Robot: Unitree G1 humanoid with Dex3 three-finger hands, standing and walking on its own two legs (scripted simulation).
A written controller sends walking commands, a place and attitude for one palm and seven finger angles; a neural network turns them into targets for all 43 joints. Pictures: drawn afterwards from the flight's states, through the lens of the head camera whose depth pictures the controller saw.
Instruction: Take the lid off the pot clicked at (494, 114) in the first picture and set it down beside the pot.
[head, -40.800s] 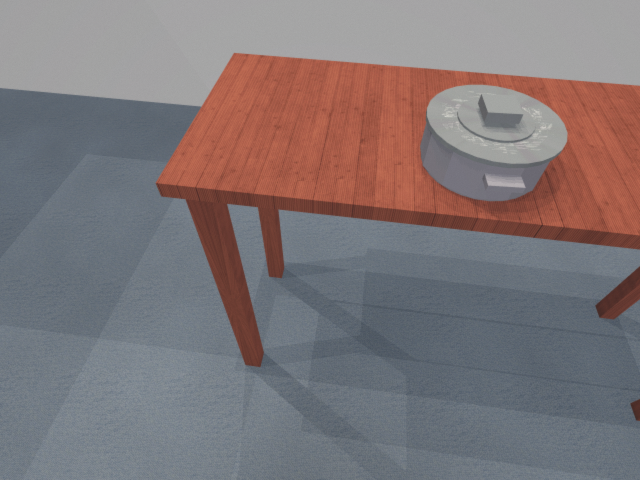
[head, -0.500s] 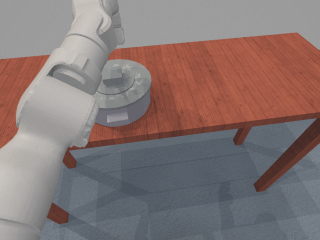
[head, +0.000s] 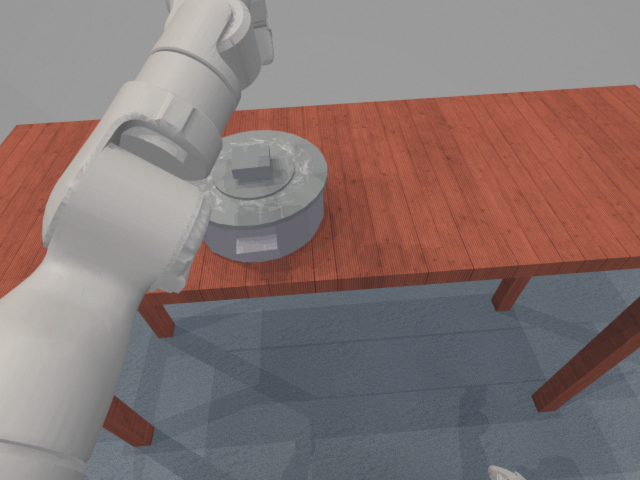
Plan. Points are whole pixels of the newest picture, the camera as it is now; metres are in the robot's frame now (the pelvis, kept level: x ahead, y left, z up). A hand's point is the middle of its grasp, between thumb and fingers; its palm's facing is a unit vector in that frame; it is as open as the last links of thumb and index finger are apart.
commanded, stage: lift the lid straight up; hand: left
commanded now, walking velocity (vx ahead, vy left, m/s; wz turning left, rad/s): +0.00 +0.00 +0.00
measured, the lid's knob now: (251, 160) +0.51 +0.08 +0.14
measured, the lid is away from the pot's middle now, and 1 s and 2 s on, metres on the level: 0.00 0.00 0.00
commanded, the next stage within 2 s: move the lid sideways beside the pot in 0.16 s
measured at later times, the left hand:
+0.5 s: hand (221, 51) +0.48 +0.08 +0.30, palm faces -0.14 -0.09 -0.99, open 3.1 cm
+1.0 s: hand (153, 60) +0.47 +0.15 +0.30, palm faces -0.14 -0.07 -0.99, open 3.1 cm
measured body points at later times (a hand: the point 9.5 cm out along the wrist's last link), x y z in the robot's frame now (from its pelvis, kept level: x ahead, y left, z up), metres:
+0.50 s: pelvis -0.01 +0.00 +0.00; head +0.01 -0.02 +0.45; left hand +0.48 +0.08 +0.36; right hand +0.05 -0.26 -0.14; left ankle -0.05 +0.08 -0.74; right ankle -0.02 -0.11 -0.74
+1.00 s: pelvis -0.01 +0.00 +0.00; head +0.00 -0.01 +0.45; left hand +0.47 +0.15 +0.36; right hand +0.10 -0.25 -0.12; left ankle -0.05 +0.08 -0.74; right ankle -0.02 -0.11 -0.74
